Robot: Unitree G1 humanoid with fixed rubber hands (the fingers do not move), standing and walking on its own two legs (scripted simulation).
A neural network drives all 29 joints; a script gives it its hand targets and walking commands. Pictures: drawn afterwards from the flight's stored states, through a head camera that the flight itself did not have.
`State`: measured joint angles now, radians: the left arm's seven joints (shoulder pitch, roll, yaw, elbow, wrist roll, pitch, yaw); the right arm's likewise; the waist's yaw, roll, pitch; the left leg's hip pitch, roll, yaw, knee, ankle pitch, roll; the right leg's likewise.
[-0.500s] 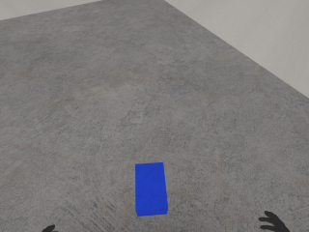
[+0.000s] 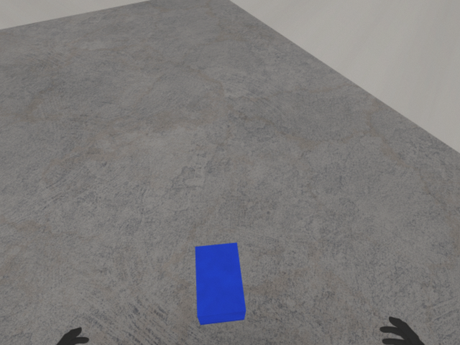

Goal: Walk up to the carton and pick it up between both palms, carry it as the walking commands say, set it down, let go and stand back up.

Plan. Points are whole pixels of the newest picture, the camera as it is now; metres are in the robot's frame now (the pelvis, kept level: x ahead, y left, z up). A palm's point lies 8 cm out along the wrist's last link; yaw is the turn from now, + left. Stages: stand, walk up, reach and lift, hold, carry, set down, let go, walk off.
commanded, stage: walk up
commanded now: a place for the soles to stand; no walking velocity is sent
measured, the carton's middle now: (219, 282) +0.43 +0.05 -0.70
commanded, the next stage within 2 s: reach and lift in 0.06 s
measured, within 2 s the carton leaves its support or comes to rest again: neither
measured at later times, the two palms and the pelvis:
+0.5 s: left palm (93, 327) +0.18 +0.28 -0.13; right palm (361, 302) +0.21 -0.25 -0.12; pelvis -0.02 -0.01 -0.03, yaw +9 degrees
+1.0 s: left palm (126, 278) +0.29 +0.25 -0.18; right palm (318, 256) +0.32 -0.20 -0.16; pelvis -0.07 -0.02 -0.08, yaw +9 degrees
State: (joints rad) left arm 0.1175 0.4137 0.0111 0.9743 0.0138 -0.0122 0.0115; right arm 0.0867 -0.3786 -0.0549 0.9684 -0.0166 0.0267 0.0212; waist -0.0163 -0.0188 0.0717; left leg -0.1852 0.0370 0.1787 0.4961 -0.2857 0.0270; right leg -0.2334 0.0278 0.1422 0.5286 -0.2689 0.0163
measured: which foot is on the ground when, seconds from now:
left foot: down 0.00-1.00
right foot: down 0.00-1.00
